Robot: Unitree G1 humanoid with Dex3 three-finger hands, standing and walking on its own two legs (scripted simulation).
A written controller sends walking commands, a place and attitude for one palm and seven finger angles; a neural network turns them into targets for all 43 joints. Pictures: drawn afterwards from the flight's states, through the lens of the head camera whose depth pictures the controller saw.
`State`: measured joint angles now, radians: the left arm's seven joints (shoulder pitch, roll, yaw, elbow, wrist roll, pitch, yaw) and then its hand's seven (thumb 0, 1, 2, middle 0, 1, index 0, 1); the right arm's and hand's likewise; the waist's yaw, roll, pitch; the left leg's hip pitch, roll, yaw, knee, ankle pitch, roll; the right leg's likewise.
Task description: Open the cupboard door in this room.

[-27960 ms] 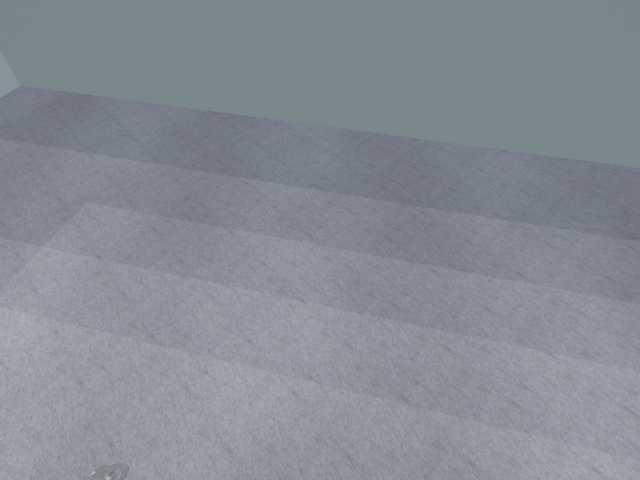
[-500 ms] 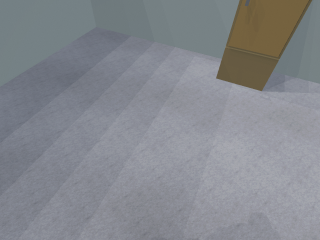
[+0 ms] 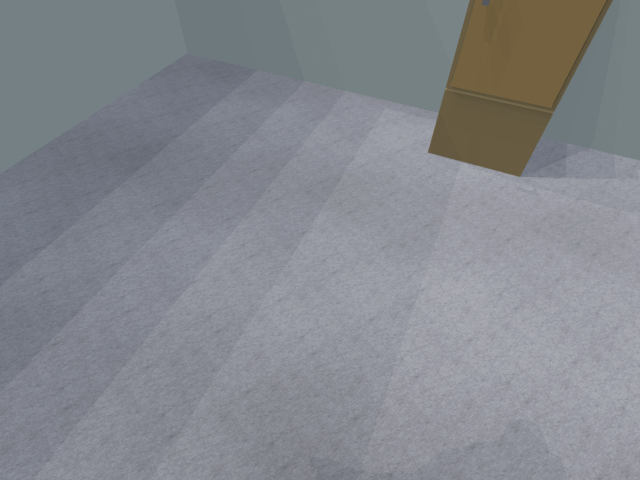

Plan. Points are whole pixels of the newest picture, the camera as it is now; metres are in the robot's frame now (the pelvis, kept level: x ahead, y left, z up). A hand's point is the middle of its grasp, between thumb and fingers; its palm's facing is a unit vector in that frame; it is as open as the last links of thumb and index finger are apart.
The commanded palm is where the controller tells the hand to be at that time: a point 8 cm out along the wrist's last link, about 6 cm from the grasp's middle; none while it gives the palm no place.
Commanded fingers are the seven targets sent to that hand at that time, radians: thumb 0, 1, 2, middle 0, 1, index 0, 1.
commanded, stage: turn or walk to find it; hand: left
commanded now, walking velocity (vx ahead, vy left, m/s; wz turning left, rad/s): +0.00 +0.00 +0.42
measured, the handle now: out of the picture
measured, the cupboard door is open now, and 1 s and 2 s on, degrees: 0 0 0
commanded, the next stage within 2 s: stand and wait in 0.06 s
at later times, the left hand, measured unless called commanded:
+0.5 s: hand out of the picture +0.03 +0.23 -0.17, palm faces +0.03 -0.95 -0.31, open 7.4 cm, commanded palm none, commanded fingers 0.00 0.90 0.90 -0.20 -0.30 -0.20 -0.30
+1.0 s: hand out of the picture +0.08 +0.24 -0.15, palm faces -0.01 -0.94 -0.34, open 7.4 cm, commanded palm none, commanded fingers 0.00 0.90 0.90 -0.20 -0.30 -0.20 -0.30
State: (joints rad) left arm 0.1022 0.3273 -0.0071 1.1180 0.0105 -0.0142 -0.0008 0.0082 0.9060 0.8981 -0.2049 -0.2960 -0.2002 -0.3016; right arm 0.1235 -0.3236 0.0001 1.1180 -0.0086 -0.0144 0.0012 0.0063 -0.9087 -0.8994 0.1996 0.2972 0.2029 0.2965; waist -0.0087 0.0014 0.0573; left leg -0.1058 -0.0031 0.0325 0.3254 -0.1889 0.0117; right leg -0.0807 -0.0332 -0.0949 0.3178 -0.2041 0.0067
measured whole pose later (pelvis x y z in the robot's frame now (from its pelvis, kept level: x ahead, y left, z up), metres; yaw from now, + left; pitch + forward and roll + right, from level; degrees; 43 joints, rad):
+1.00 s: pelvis +0.00 -0.01 +0.00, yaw +1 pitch -2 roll +0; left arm 0.10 0.35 0.00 1.11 0.01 -0.02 -0.01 0.01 0.91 0.90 -0.20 -0.30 -0.20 -0.30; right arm 0.11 -0.35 0.02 1.11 -0.01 -0.01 0.00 0.01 -0.91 -0.90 0.20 0.30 0.20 0.30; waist 0.00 0.00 0.06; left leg -0.08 0.01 0.02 0.30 -0.18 -0.01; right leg -0.05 -0.02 -0.11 0.28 -0.19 -0.01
